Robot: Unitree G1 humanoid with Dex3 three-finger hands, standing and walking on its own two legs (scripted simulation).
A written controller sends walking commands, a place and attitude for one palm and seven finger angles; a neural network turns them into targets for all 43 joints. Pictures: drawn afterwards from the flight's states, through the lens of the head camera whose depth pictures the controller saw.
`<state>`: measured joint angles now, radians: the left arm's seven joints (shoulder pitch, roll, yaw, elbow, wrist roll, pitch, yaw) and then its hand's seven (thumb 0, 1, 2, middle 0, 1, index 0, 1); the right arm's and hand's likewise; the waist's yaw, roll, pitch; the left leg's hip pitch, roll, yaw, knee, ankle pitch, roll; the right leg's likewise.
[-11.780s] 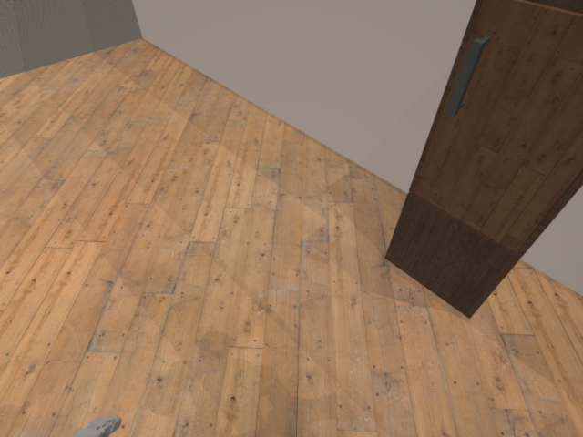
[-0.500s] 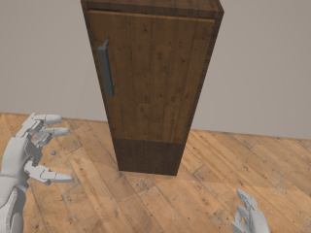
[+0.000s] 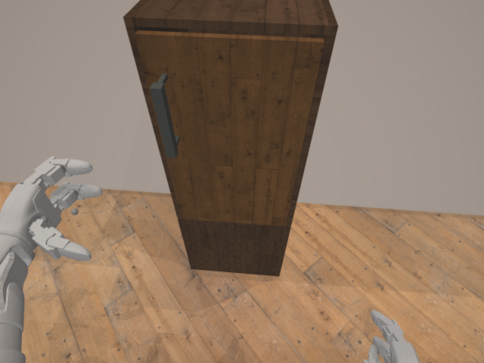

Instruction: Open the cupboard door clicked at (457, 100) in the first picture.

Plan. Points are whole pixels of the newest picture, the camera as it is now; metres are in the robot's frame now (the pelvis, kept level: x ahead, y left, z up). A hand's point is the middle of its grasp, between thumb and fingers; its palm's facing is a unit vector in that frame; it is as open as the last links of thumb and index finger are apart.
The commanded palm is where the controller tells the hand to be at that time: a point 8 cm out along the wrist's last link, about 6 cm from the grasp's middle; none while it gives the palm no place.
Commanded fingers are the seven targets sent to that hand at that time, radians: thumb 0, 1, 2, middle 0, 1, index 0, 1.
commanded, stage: raise the hand with hooked fingers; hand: left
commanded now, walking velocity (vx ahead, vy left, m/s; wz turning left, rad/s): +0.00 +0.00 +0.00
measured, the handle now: (168, 117) +0.58 +0.20 +0.10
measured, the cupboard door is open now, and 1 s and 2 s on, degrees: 0 0 0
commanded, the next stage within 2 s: move the hooked fingers beside the handle in 0.36 s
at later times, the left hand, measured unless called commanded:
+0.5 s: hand (100, 213) +0.30 +0.24 +0.12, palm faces +0.02 -1.00 -0.03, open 13.9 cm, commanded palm +0.27 +0.29 +0.12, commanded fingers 0.00 -0.50 0.30 -0.30 -1.20 -0.30 -1.20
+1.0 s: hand (113, 174) +0.38 +0.25 +0.11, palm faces -0.02 -1.00 -0.01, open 13.9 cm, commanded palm +0.35 +0.30 +0.12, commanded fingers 0.00 -0.50 0.30 -0.30 -1.20 -0.30 -1.20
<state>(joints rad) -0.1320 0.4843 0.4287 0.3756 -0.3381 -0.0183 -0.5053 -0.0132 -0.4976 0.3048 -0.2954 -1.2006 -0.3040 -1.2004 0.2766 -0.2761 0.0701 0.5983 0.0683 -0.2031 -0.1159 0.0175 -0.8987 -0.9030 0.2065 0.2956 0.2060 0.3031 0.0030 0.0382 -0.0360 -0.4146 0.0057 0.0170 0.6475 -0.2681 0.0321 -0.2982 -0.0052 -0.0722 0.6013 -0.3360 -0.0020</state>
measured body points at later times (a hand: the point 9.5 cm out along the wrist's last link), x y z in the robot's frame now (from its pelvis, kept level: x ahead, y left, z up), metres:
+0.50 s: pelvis +0.00 -0.03 +0.00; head +0.00 -0.04 +0.45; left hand +0.29 +0.29 +0.13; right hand +0.16 -0.28 -0.08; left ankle +0.04 +0.10 -0.72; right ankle -0.01 -0.12 -0.73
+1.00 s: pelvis +0.01 -0.01 -0.01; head +0.04 -0.01 +0.44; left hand +0.38 +0.30 +0.12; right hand +0.11 -0.28 -0.10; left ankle +0.04 +0.10 -0.72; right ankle -0.01 -0.12 -0.72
